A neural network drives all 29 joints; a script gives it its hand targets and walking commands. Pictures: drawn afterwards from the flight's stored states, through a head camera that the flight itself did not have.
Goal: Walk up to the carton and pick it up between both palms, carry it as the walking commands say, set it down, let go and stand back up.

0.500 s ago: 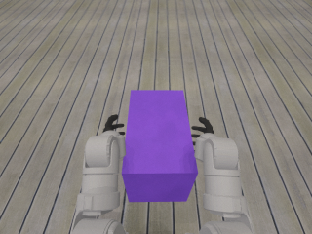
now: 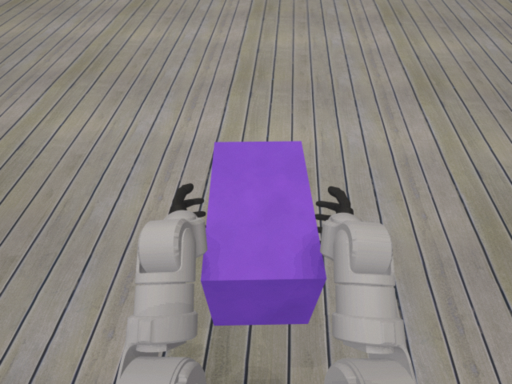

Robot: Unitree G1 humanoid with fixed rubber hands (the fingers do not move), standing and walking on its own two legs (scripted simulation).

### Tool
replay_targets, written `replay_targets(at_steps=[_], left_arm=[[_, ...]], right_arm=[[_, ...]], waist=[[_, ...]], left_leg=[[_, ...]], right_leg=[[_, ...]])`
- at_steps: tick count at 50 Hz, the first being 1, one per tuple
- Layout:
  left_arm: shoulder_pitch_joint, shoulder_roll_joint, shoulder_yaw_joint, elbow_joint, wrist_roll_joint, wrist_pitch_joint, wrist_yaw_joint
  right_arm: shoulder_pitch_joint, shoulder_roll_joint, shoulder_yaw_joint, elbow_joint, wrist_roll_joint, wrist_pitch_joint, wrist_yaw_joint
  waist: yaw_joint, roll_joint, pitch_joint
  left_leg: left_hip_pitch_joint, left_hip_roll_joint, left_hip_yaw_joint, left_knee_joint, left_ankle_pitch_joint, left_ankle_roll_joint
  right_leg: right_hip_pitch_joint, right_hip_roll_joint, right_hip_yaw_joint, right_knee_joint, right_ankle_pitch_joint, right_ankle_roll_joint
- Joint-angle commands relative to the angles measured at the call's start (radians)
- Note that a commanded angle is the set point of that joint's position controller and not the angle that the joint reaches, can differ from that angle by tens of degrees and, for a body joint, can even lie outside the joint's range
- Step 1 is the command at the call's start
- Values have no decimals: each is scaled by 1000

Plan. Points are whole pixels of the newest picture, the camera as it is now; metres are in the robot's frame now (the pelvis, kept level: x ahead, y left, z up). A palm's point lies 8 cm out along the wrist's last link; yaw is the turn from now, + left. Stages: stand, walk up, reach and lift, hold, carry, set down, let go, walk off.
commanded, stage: carry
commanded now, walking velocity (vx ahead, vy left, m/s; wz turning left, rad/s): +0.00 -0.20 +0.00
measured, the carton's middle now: (259, 229) +0.37 +0.02 +0.00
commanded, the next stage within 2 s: none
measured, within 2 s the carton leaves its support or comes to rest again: neither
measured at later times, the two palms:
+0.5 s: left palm (288, 273) +0.25 -0.02 +0.09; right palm (470, 287) +0.24 -0.26 +0.08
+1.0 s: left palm (410, 349) +0.15 -0.15 +0.11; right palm out of the picture +0.15 -0.39 +0.10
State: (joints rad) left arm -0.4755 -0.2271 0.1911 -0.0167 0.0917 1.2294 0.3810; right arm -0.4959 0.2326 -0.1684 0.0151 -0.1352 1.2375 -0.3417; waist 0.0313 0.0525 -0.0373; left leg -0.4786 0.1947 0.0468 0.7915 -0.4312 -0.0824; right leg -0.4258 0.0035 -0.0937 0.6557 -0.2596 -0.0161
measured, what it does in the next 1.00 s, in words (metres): steps to the right: left foot, then right foot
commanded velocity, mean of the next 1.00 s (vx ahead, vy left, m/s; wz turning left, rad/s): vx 0.00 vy -0.14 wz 0.00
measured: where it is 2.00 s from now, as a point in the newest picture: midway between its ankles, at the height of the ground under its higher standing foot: outside the picture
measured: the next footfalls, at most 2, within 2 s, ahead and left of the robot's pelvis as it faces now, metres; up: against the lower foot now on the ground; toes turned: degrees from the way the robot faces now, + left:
left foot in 0.16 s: +0.04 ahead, +0.07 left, +0.00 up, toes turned +10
right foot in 0.34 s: +0.02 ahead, -0.21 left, +0.00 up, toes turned -6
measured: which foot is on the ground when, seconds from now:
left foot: up 0.00-0.14, down 0.16-0.36, up 0.38-0.62, down 0.64-0.94, up 0.96-1.00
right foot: down 0.00-0.16, up 0.18-0.32, down 0.34-0.68, up 0.70-0.86, down 0.88-1.00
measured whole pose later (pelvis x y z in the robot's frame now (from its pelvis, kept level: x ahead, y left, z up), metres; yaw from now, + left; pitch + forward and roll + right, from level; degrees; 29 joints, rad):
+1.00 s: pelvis -0.16 -0.27 +0.01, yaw +1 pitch +2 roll +1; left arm -0.49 -0.23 0.18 0.02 0.12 1.23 0.36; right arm -0.45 0.22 -0.16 -0.01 -0.11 1.24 -0.36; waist 0.01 0.03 -0.05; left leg -0.44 0.12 0.06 0.75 -0.48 -0.07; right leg -0.41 -0.02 -0.10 0.62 -0.24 -0.05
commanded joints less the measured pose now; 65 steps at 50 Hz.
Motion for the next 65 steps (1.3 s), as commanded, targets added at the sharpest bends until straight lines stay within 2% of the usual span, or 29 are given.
replay_targets(at_steps=[1,6,7,8,9,12,15,17,18,19,20,23,30,32,34,35,36,39,42,44,45,46,47,52,56,57,59,61,65], left_arm=[[-541,-1080,-582,92,-384,-8,-490],[-600,-1116,-622,-46,-391,-16,-463],[-505,-1066,-604,-19,-349,-16,-459],[-487,-1065,-601,-9,-335,-16,-453],[-610,-1046,-641,-152,-380,-32,-454],[-696,-1083,-683,-95,-420,-5,-475],[-659,-1046,-652,-144,-442,-6,-480],[-543,-1045,-625,-51,-416,-6,-480],[-626,-1068,-657,-41,-466,-9,-486],[-563,-1084,-631,-13,-431,-17,-487],[-517,-1064,-628,-15,-418,-24,-498],[-538,-1065,-617,-18,-386,-13,-475],[-550,-1052,-606,-53,-368,-38,-455],[-580,-1057,-650,-66,-380,-31,-457],[-605,-1074,-674,-96,-404,-15,-459],[-688,-1068,-696,-159,-417,-23,-464],[-732,-1065,-689,-132,-429,-19,-466],[-646,-1088,-695,-125,-449,-17,-471],[-625,-1054,-686,-123,-450,-4,-468],[-577,-1075,-662,-25,-443,10,-480],[-497,-1068,-641,42,-425,13,-492],[-546,-1084,-631,32,-415,-5,-492],[-520,-1074,-597,39,-383,-3,-493],[-589,-1044,-586,-8,-382,-19,-476],[-511,-1023,-522,46,-338,-25,-474],[-526,-1074,-544,40,-348,-21,-475],[-515,-1052,-567,-26,-371,-29,-478],[-554,-1045,-580,8,-372,-24,-472],[-712,-1061,-665,-81,-438,-16,-482]], right_arm=[[-649,1073,595,-85,454,-23,402],[-673,1082,631,-199,507,-25,417],[-556,1065,616,-124,485,-26,420],[-568,1078,603,-84,491,-21,423],[-476,1098,596,-40,482,-24,432],[-560,1103,563,-45,450,-17,427],[-601,1090,596,-170,456,-36,400],[-533,1055,574,-142,420,-35,392],[-513,1056,563,-98,414,-37,389],[-565,1067,595,-151,431,-24,396],[-595,1058,627,-185,447,-32,397],[-614,1072,622,-151,465,-26,404],[-549,1073,628,-84,495,-15,413],[-551,1081,611,-106,492,-25,420],[-464,1082,559,-26,464,-30,427],[-452,1081,543,-27,437,-34,425],[-582,1105,571,-110,466,-32,429],[-589,1074,575,-178,443,-45,413],[-484,1049,544,-104,408,-29,404],[-515,1061,574,-114,415,-29,393],[-501,1027,580,-119,396,-26,397],[-579,1073,600,-139,424,-27,397],[-612,1087,624,-134,442,-22,406],[-581,1094,630,-31,477,-13,416],[-682,1093,669,-98,517,-7,416],[-638,1098,654,-96,507,-3,416],[-555,1094,651,-66,511,-11,422],[-621,1115,624,-26,504,-1,417],[-618,1111,588,-7,501,-11,430]], waist=[[-21,-271,-411],[-46,-156,-524],[-59,-61,-518],[-58,150,-495],[-60,243,-456],[-39,172,-313],[-46,156,-435],[-38,112,-510],[-42,-41,-468],[-36,-312,-451],[-15,-418,-456],[-18,-168,-437],[-17,-207,-503],[-62,-24,-551],[-67,348,-471],[-61,276,-414],[-61,122,-380],[-42,83,-445],[-41,249,-458],[-40,58,-492],[-48,-150,-495],[-29,-349,-519],[-19,-361,-472],[-19,-137,-431],[-17,-332,-461],[-22,-285,-489],[-19,-159,-481],[-24,-179,-492],[-24,-29,-370]], left_leg=[[-104,-102,24,246,-201,22],[203,-84,37,-297,139,100],[388,4,-75,-357,182,139],[487,252,-415,-432,442,240],[480,366,-496,-458,482,341],[223,248,-265,-446,149,231],[282,147,-94,-300,495,174],[277,75,3,-97,502,101],[83,12,29,-10,305,43],[-50,-105,122,14,-95,9],[-66,-134,92,171,-208,23],[-126,-125,36,230,-176,43],[79,-142,75,-72,-79,81],[412,22,-67,-382,206,140],[484,360,-442,-371,638,356],[351,364,-411,-419,484,356],[389,290,-340,-400,573,322],[396,132,-102,-306,686,205],[421,61,0,-223,667,136],[224,11,16,-97,437,66],[85,-44,51,-84,109,25],[52,-108,72,-111,-114,8],[71,-104,48,-48,-133,8],[-1,-139,23,92,-70,28],[43,-144,10,-48,-70,62],[71,-143,19,-195,-21,70],[199,-187,88,-270,17,95],[279,-118,14,-289,132,115],[279,-170,86,-210,-100,121]], right_leg=[[370,-304,308,-130,862,-200],[276,-217,121,-67,454,-137],[65,-162,67,1,294,-73],[-122,-81,35,156,-16,-4],[-199,-42,98,328,-296,22],[-118,-100,174,316,-139,0],[72,18,-22,-21,-126,20],[226,-67,75,-291,-14,-1],[347,-220,238,-245,419,-65],[358,-329,304,-201,550,-138],[310,-320,326,-237,501,-178],[400,-281,256,-159,708,-187],[350,-286,222,-205,520,-200],[127,-223,117,-66,474,-102],[-162,-82,77,206,-216,66],[-144,-84,158,401,-231,56],[-184,-18,134,417,-197,28],[-108,-22,53,219,-122,46],[54,10,-35,-150,-97,24],[308,-146,147,-252,327,-18],[405,-296,276,-223,565,-60],[389,-345,290,-186,685,-123],[326,-319,321,-217,566,-133],[316,-287,255,-274,267,-150],[356,-299,254,-285,283,-155],[390,-295,233,-236,376,-164],[299,-276,205,-334,115,-104],[242,-262,224,-337,204,-30],[23,-218,202,-474,-341,-21]])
